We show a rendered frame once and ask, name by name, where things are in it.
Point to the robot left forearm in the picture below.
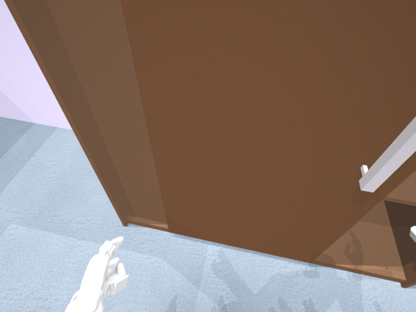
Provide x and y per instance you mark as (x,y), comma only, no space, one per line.
(87,299)

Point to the handle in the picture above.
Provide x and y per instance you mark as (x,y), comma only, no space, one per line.
(392,158)

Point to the wardrobe door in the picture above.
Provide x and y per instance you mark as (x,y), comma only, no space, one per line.
(261,113)
(90,40)

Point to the left robot hand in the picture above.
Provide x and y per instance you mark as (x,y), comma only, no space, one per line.
(100,268)

